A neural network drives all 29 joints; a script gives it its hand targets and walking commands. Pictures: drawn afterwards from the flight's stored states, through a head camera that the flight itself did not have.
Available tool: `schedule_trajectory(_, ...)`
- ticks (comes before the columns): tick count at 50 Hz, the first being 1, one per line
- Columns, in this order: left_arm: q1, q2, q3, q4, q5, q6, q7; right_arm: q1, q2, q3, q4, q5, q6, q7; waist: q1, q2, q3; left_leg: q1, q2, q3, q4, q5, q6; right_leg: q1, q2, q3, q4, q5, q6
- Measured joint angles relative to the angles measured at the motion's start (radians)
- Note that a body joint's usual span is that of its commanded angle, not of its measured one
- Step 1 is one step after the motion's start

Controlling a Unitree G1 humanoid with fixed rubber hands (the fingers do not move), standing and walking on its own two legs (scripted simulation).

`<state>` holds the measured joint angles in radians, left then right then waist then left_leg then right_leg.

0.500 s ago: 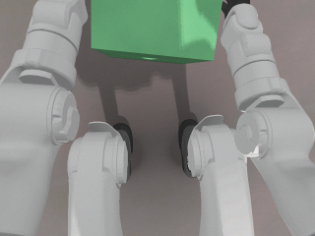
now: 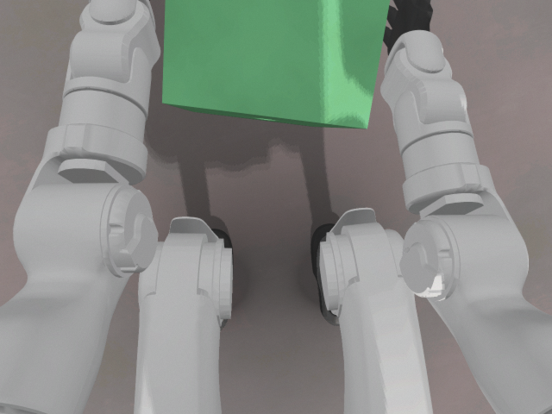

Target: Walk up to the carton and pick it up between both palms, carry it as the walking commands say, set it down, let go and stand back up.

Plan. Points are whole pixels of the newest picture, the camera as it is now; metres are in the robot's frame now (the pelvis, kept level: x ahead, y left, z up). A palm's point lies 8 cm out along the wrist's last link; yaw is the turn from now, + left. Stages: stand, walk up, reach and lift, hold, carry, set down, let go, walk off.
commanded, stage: reach and lift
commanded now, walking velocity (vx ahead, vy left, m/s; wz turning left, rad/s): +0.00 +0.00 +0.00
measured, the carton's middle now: (268, 39) +0.54 +0.01 -0.22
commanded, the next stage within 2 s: none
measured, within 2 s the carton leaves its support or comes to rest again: neither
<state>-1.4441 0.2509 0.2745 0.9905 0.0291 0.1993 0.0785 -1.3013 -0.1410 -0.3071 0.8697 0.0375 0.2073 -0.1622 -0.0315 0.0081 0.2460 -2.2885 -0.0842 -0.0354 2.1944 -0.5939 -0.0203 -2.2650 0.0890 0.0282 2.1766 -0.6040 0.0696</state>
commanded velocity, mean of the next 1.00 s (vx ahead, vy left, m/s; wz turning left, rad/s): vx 0.00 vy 0.00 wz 0.00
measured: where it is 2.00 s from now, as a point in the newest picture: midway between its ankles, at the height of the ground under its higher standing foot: (274, 293)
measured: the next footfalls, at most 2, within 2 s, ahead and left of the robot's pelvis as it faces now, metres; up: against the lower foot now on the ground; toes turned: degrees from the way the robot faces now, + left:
none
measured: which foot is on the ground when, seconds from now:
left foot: down 0.00-1.00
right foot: down 0.00-1.00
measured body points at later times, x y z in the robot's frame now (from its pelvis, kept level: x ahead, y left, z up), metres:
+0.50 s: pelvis +0.00 +0.00 +0.05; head +0.34 +0.02 +0.34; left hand +0.57 +0.15 -0.07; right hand +0.53 -0.15 -0.09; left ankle +0.10 +0.12 -0.34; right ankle +0.11 -0.13 -0.34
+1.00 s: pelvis +0.00 +0.00 +0.10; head +0.31 +0.02 +0.43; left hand +0.55 +0.15 +0.01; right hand +0.51 -0.15 -0.01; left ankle +0.10 +0.12 -0.34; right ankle +0.11 -0.13 -0.34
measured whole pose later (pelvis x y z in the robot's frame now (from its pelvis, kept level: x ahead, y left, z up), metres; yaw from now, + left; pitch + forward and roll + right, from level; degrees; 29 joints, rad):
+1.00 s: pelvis +0.00 +0.00 +0.10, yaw +1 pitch +46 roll -3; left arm -1.28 0.09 0.43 0.84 0.21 0.32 0.04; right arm -1.09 0.01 -0.52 0.63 -0.19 0.36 -0.08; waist -0.04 0.03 -0.06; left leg -2.12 -0.14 -0.08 1.85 -0.52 -0.03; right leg -2.08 0.10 0.06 1.83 -0.55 0.08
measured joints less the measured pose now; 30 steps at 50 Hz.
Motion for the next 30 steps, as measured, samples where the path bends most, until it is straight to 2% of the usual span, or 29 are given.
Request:
schedule_trajectory(7, -0.001, -0.022, 0.041, -0.031, 0.036, 0.035, -0.019, 0.044, 0.043, -0.068, -0.091, -0.057, 0.043, 0.009, -0.002, 0.013, -0.058, -0.006, -0.023, -0.006, -0.052, 0.027, -0.005, 0.003, -0.008, 0.005, -0.046, 0.011, 0.004)
schedule_trajectory(17, 0.018, -0.067, 0.084, -0.061, 0.103, 0.07, -0.021, 0.078, 0.073, -0.144, -0.15, -0.129, 0.093, 0.045, -0.006, 0.02, -0.144, 0.007, -0.036, -0.019, -0.13, 0.045, -0.005, 0.024, -0.006, 0.007, -0.129, 0.024, 0.008)
schedule_trajectory(30, 0.073, -0.103, 0.107, -0.117, 0.131, 0.091, -0.026, 0.125, 0.104, -0.175, -0.207, -0.17, 0.124, 0.062, -0.005, 0.018, -0.214, 0.039, -0.044, -0.028, -0.201, 0.05, -0.007, 0.055, 0.003, 0.015, -0.2, 0.029, 0.011)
